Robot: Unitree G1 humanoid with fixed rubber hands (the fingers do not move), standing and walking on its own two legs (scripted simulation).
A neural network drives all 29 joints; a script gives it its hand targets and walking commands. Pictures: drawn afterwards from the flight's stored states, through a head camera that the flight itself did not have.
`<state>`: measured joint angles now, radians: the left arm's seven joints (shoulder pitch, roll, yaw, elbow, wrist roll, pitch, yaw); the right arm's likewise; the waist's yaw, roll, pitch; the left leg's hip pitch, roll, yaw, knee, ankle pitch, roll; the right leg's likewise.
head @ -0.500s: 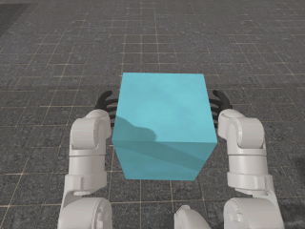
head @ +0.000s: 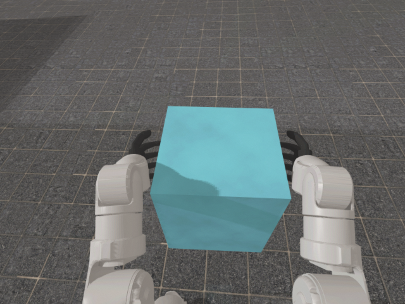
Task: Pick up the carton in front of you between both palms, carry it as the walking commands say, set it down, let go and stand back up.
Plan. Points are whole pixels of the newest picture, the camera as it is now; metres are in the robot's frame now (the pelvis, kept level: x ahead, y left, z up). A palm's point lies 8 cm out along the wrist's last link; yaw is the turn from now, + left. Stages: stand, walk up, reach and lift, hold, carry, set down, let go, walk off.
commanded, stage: carry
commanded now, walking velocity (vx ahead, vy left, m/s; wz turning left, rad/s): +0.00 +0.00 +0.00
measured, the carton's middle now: (217, 183) +0.36 +0.00 +0.03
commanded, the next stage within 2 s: hold in 1.74 s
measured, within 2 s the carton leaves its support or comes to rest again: neither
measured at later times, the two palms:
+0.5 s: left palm (152, 121) +0.47 +0.15 +0.10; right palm (287, 124) +0.46 -0.15 +0.09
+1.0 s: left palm (156, 134) +0.47 +0.15 +0.06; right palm (285, 135) +0.46 -0.15 +0.06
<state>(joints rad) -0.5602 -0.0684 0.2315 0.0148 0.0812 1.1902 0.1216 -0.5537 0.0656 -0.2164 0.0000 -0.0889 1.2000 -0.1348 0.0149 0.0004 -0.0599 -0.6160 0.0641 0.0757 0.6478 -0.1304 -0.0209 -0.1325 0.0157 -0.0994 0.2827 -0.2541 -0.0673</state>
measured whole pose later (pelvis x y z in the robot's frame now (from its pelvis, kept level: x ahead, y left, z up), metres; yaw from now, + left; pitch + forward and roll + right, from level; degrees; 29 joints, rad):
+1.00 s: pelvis +0.21 +0.00 -0.02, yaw -1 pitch +2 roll +0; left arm -0.14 -0.13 0.11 -0.14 0.16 1.12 0.05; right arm -0.15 0.13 -0.11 -0.13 -0.16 1.12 -0.06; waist 0.00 0.00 -0.17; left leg -0.23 0.07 0.15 0.54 -0.34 -0.01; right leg -0.29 -0.05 -0.16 0.55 -0.29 -0.02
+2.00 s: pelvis +0.16 +0.01 -0.01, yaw +0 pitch -7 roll +0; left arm -0.29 -0.16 0.24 0.28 0.29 0.71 -0.01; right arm -0.29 0.16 -0.24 0.27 -0.30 0.72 -0.01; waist -0.01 0.01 0.05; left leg -0.08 0.01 0.05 0.43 -0.22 0.01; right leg -0.12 -0.02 -0.06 0.42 -0.16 -0.01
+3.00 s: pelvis +0.12 +0.01 -0.18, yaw +4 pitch +42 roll +0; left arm -0.90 -0.06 0.45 0.67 0.27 0.25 0.03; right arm -0.86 0.09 -0.54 0.58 -0.28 0.27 -0.02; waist -0.06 0.03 -0.15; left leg -1.65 -0.11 -0.07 1.39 -0.47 -0.01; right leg -1.67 0.07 0.06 1.37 -0.44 0.02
